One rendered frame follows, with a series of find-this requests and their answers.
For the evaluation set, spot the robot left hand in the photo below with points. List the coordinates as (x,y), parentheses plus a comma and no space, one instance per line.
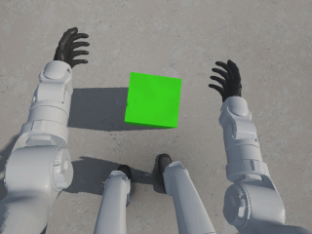
(64,51)

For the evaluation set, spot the left robot upper arm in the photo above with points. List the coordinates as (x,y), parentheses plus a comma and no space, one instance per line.
(34,177)

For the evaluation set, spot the robot right hand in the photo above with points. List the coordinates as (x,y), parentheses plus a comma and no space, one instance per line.
(231,86)

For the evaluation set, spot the robot right forearm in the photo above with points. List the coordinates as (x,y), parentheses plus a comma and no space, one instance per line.
(244,161)

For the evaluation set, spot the right robot upper arm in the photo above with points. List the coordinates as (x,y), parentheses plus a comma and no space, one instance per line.
(255,209)

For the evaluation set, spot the right robot shin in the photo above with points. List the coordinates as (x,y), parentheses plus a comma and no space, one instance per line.
(175,164)

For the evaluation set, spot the carton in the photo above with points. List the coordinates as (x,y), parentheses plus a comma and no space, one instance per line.
(153,101)

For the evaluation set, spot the left robot thigh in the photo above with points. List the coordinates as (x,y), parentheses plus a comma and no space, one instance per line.
(111,217)

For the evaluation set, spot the robot left forearm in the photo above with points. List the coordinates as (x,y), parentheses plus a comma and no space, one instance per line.
(49,110)

